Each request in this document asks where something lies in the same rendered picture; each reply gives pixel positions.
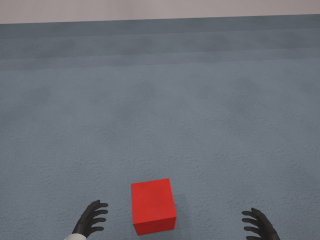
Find carton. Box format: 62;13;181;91
131;178;177;236

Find robot left hand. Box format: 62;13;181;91
72;200;108;239

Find robot right hand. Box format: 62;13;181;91
242;207;280;240

